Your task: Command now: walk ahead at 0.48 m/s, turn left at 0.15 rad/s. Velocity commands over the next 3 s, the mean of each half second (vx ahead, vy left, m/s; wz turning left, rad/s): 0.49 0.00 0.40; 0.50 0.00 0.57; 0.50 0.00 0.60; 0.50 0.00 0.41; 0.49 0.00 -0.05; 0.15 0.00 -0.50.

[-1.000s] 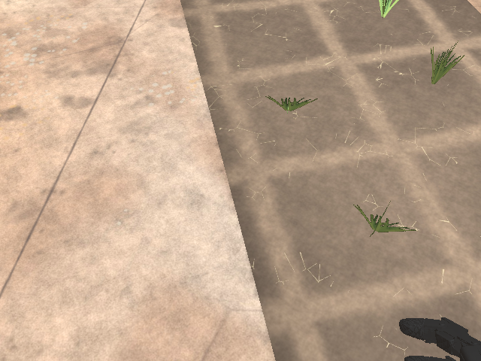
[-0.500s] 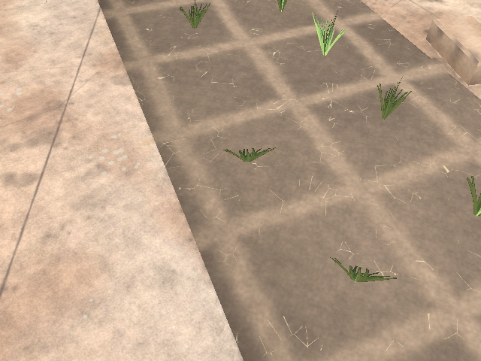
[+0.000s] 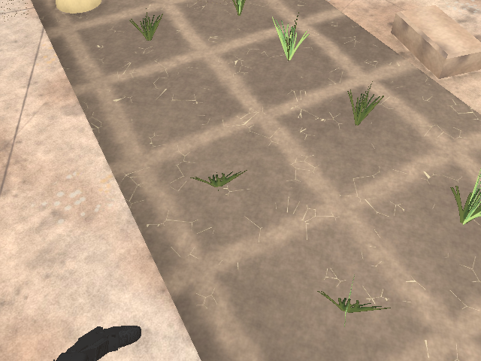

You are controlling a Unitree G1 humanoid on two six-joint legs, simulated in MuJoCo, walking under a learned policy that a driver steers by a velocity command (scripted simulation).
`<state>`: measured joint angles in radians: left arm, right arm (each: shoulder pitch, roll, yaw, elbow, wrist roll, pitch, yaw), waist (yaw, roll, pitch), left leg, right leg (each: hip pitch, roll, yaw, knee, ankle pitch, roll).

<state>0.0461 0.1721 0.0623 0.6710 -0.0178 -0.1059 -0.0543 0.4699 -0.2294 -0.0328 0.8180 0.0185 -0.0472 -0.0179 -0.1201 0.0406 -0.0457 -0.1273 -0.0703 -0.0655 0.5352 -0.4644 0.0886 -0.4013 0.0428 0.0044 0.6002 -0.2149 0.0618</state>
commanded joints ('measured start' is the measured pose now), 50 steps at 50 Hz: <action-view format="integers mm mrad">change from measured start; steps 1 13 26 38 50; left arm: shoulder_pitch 171 58 193 82 463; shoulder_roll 128 184 145 105 103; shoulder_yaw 67 52 -49 -37 -26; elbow -48 36 -41 -113 156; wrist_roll -9 -3 95 -12 56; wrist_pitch -57 -29 0 5 1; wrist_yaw -13 26 91 30 74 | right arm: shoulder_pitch -62 -236 -124 -122 -483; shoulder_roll -126 -75 -64 -70 55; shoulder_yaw -31 -28 56 0 33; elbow -39 -183 -141 -95 -356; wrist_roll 13 -24 -76 11 -51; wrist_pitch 7 18 -50 25 67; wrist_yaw -2 33 45 -75 3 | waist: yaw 193 63 78 90 105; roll -23 -128 12 63 -85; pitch -128 104 -9 18 161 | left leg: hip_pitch -253 -379 -401 -460 -1223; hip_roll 39 89 188 14 53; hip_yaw -114 125 -615 -419 -43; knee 293 379 -12 341 1732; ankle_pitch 844 463 -200 -2 -146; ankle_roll -3 -2 264 150 32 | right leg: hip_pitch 526 124 -182 101 286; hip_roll -30 -212 -88 -87 -408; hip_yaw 47 -59 214 170 243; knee -195 -504 491 -129 -402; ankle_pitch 486 216 10 415 -47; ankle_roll -154 -165 -4 -51 -234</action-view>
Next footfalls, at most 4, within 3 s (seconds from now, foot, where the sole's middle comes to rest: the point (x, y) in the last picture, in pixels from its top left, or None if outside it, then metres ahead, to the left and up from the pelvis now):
0.40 left None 0.34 0.13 -0.76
0.84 right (251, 357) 0.57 -0.06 -0.92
1.26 left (138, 323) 0.65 0.26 -0.76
1.74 right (87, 231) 0.99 0.43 -0.76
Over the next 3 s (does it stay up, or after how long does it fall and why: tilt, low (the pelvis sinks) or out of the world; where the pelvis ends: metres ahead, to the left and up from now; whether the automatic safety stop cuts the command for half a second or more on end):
stays up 1.07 0.82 0.01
